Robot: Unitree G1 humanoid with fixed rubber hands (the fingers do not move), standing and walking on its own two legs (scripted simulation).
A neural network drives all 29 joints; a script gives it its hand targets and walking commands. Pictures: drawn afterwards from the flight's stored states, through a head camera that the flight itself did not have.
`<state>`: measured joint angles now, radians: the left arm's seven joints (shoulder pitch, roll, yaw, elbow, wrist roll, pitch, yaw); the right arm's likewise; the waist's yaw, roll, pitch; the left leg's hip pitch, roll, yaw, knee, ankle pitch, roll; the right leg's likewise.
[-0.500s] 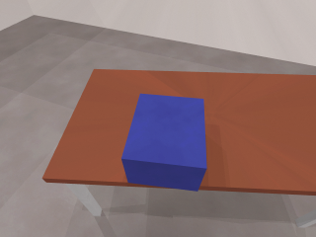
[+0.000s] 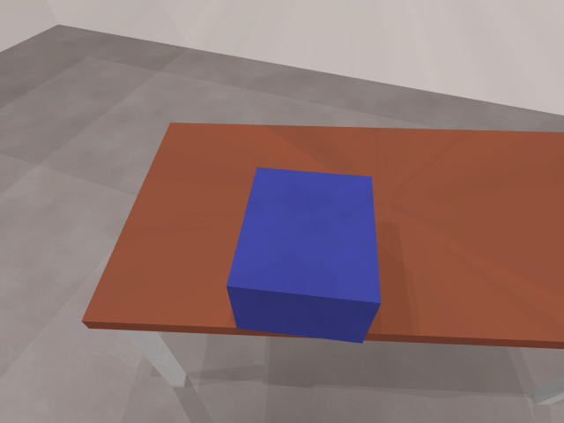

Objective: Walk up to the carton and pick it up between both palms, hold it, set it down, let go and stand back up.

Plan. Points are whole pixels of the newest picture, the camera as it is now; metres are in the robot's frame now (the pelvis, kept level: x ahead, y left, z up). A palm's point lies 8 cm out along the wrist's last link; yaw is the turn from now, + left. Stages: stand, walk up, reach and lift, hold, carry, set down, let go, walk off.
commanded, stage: walk up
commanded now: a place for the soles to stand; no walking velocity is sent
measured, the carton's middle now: (306, 250) +0.45 -0.02 -0.10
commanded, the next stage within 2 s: reach and lift in 0.32 s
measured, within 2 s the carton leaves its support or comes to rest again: neither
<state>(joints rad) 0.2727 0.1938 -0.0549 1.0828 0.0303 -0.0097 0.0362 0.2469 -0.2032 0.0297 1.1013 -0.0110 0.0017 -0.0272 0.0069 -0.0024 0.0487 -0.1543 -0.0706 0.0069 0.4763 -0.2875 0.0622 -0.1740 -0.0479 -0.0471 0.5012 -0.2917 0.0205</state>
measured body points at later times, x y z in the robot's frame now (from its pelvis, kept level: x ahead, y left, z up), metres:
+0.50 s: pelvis -0.03 -0.01 -0.04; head +0.04 -0.01 +0.40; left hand +0.13 +0.24 -0.17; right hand +0.13 -0.26 -0.17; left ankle -0.02 +0.08 -0.74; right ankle -0.01 -0.13 -0.74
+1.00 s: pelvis -0.07 -0.07 -0.03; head +0.01 -0.05 +0.41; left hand +0.14 +0.20 -0.13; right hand +0.11 -0.26 -0.13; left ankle -0.02 +0.08 -0.74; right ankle -0.02 -0.13 -0.74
